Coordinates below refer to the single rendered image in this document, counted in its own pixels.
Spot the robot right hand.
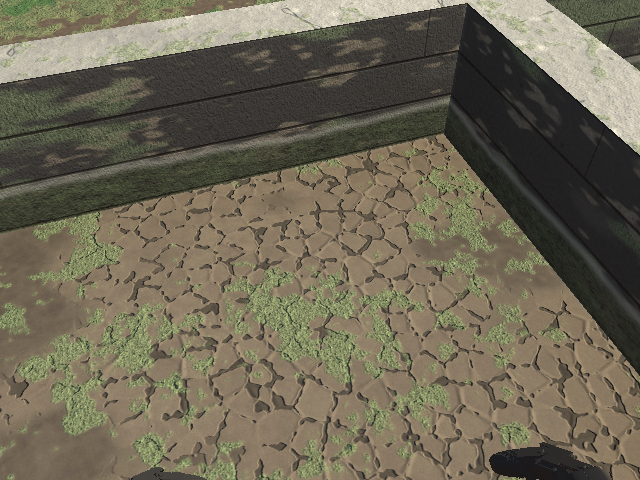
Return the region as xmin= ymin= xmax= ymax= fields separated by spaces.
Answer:
xmin=489 ymin=442 xmax=613 ymax=480

